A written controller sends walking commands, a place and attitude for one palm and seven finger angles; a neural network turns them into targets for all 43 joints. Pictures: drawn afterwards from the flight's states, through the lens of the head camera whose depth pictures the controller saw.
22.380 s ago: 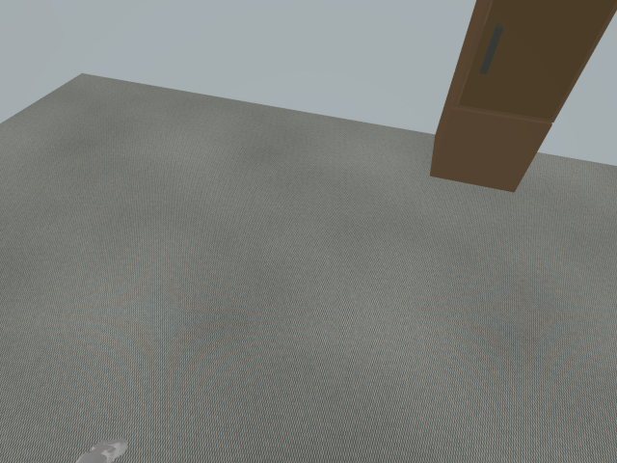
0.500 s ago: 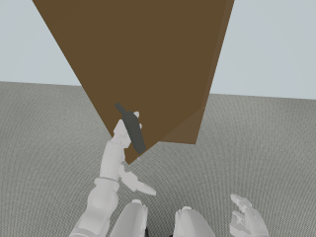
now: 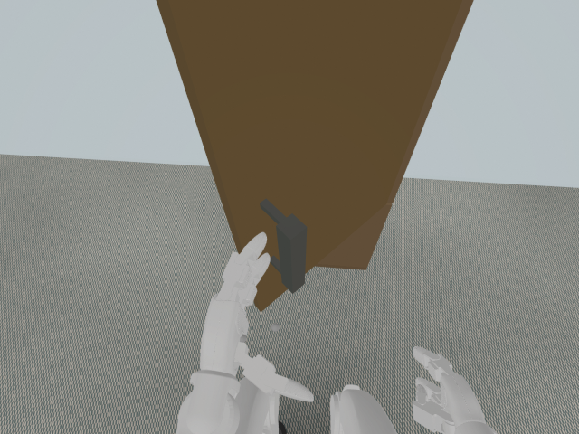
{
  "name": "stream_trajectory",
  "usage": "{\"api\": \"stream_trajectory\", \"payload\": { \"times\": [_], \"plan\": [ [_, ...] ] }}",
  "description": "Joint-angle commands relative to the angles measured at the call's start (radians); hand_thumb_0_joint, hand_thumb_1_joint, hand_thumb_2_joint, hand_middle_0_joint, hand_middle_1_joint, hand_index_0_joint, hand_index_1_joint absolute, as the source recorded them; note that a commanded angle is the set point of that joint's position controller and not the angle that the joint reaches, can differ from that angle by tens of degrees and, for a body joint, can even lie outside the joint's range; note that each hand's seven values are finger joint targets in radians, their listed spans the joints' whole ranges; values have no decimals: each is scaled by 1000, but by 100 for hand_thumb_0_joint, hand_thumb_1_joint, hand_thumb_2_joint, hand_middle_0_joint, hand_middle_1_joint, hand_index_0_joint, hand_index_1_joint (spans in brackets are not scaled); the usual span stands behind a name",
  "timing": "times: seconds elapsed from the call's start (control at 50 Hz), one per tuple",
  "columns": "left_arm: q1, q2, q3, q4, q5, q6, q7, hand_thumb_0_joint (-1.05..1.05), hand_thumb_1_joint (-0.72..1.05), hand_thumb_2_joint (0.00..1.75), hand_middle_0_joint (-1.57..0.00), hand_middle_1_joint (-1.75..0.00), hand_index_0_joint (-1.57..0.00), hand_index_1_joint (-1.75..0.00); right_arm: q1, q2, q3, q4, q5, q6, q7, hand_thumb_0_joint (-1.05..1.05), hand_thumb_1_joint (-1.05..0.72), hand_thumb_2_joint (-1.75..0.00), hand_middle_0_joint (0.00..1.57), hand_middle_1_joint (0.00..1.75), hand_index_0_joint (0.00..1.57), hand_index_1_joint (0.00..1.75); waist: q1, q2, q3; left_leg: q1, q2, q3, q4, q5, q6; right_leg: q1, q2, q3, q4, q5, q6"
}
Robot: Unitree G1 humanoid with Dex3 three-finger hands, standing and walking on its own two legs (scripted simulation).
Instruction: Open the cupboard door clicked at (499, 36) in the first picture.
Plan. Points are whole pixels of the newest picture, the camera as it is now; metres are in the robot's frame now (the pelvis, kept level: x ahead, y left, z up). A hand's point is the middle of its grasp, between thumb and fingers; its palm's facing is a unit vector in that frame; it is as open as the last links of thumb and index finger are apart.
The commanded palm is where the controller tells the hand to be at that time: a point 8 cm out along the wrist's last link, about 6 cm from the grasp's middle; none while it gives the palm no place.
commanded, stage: slide the hand sideways off the handle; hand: left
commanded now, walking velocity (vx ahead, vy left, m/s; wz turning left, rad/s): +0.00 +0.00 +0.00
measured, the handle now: (282, 248) +0.36 +0.03 +0.04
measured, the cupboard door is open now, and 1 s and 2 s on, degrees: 47 47 47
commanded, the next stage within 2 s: draw the hand back to the body in 0.52 s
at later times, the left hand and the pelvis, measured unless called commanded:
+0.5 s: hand (243, 360) +0.21 +0.07 +0.04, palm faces -0.04 -1.00 +0.01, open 16.3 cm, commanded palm +0.19 +0.12 +0.03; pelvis +0.01 -0.01 -0.01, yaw +1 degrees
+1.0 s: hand (195, 363) +0.20 +0.10 +0.11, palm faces -0.04 -1.00 -0.08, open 16.3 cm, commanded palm +0.17 +0.18 +0.12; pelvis +0.01 -0.04 +0.04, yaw +2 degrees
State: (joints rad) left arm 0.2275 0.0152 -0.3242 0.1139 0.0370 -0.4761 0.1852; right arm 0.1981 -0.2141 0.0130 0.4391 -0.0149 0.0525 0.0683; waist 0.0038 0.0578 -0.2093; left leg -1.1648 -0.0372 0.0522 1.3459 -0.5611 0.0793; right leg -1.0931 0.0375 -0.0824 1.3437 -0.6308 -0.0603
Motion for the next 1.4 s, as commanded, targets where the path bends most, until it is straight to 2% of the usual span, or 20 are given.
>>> {"api": "stream_trajectory", "payload": {
  "times": [0.0,0.06,0.1,0.2,0.34,0.5,0.6,0.7,0.76,0.84,0.9,1.0,1.06,1.1,1.12,1.14,1.18,1.2,1.26,1.38],
  "plan": [
    [-81,-55,-24,-209,34,-65,16,0,-50,30,-15,-30,-15,-30,-30,-118,-46,-160,2,-47,-21,0,-90,-90,20,30,20,30,-47,-115,-252,343,35,-203,-197,209,-64,13,-9,42,-172,211,23],
    [-27,-37,-11,-187,56,-71,7,0,-50,30,-15,-30,-15,-30,-38,-115,-45,-162,2,-42,-22,0,-90,-90,20,30,20,30,-32,-111,-239,331,32,-202,-199,186,-71,1,-11,43,-163,192,21],
    [11,-29,-5,-217,62,-69,2,0,-50,30,-15,-30,-15,-30,-38,-114,-46,-174,3,-41,-21,0,-90,-90,20,30,20,30,-10,-56,-268,367,35,-215,-210,225,-85,-5,-11,42,-142,203,17],
    [123,3,29,-315,16,-56,-32,0,-50,30,-15,-30,-15,-30,-31,-108,-46,-198,7,-31,-21,0,-90,-90,20,30,20,30,5,-29,-316,410,34,-202,-207,320,-93,43,-6,45,-153,263,15],
    [175,31,49,-339,-26,-95,-90,0,-50,30,-15,-30,-15,-30,-34,-101,-44,-190,7,-51,-35,0,-90,-90,20,30,20,30,-28,-104,-233,283,21,-169,-165,247,-64,77,0,54,-170,268,20],
    [252,106,113,-393,-66,-125,-171,0,-50,30,-15,-30,-15,-30,-44,-98,-50,-189,7,-80,-45,0,-90,-90,20,30,20,30,-10,-56,-259,218,9,-137,-117,240,-53,117,-2,88,-167,298,18],
    [226,105,125,-405,-88,-111,-177,0,-50,30,-15,-30,-15,-30,-48,-97,-47,-186,9,-95,-53,0,-90,-90,20,30,20,30,-23,-61,-253,182,10,-129,-92,206,-48,118,-4,106,-182,274,25],
    [286,242,270,-590,-131,-72,-186,0,-50,30,-15,-30,-15,-30,-24,-88,-52,-208,27,-82,-74,0,-90,-90,20,30,20,30,27,-36,-361,252,8,-110,-145,264,-47,315,-15,159,-253,382,43],
    [332,216,272,-563,-164,-3,-218,0,-50,30,-15,-30,-15,-30,-17,-82,-45,-214,44,-69,-87,0,-90,-90,20,30,20,30,-7,-102,-266,240,8,-99,-179,223,-45,380,-35,196,-346,408,83],
    [325,240,333,-463,-212,79,-282,0,-50,30,-15,-30,-15,-30,-22,-101,-39,-210,56,-58,-119,0,-90,-90,20,30,20,30,-45,-204,-101,190,17,-93,-201,113,-42,393,-70,249,-474,246,120],
    [304,274,362,-488,-242,83,-329,0,-50,30,-15,-30,-15,-30,-24,-116,-32,-219,56,-69,-134,0,-90,-90,20,30,20,30,-49,-159,-61,227,16,-95,-229,115,-39,412,-80,258,-516,220,122],
    [314,364,489,-594,-302,31,-360,0,-50,30,-15,-30,-15,-30,-7,-115,-31,-216,59,-92,-142,0,-90,-90,20,30,20,30,-10,-44,-121,342,14,-95,-289,196,-44,503,-76,250,-535,318,117],
    [374,345,496,-596,-329,27,-373,0,-40,34,-15,-30,-15,-30,-12,-108,-31,-211,70,-104,-140,0,-90,-90,20,30,20,30,-6,-2,-98,419,13,-98,-336,235,-46,516,-66,229,-555,395,123],
    [392,334,494,-570,-338,47,-384,0,-32,37,-16,-30,-16,-30,-13,-114,-34,-206,75,-106,-138,0,-90,-90,20,30,20,30,-14,-22,-69,449,17,-106,-365,247,-44,520,-61,213,-578,401,127],
    [462,459,499,-583,-182,159,-249,0,-29,39,-16,-30,-16,-30,-24,-110,-41,-225,69,-71,-172,0,-90,-90,20,30,20,30,46,15,-77,507,34,-81,-438,265,-49,562,-104,256,-653,388,88],
    [467,385,453,-629,-165,222,-186,0,-26,40,-16,-30,-16,-30,-13,-95,-32,-239,68,-59,-185,0,-90,-90,20,30,20,30,16,9,-33,544,32,-81,-463,272,-47,557,-109,235,-685,379,90],
    [476,344,424,-615,-140,288,-134,0,-18,43,-16,-30,-16,-30,-13,-99,-31,-222,66,-47,-196,0,-90,-90,20,30,20,30,4,-19,34,586,36,-78,-494,264,-41,546,-103,204,-723,372,103],
    [462,357,435,-603,-128,311,-112,0,-15,45,-16,-30,-16,-30,-16,-104,-29,-215,65,-41,-201,0,-90,-90,20,30,20,30,2,-85,49,601,40,-88,-509,273,-36,558,-101,201,-748,384,113],
    [380,417,472,-653,-108,339,-66,0,-5,50,-17,-30,-17,-30,-28,-111,-14,-205,60,-49,-215,0,-90,-90,20,30,20,30,7,-97,37,697,40,-92,-595,293,-26,611,-81,137,-768,377,82],
    [281,450,510,-709,-95,370,-25,0,17,58,-17,-30,-17,-30,-42,-113,12,-158,58,-107,-220,0,-90,-90,20,30,20,30,21,18,45,865,47,-131,-734,347,-27,674,-46,71,-788,371,41]
  ]
}}
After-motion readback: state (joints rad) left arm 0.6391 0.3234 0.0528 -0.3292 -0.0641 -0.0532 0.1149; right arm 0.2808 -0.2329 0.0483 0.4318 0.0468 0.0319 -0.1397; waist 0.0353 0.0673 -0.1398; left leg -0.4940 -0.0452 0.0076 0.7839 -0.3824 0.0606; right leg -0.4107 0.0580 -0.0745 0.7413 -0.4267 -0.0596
